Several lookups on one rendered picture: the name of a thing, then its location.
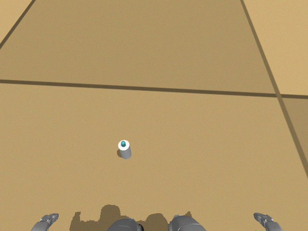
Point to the bottle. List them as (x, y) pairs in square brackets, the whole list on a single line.
[(124, 148)]

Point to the left robot hand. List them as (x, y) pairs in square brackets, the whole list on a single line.
[(45, 222)]

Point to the right robot hand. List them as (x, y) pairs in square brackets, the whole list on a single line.
[(267, 222)]

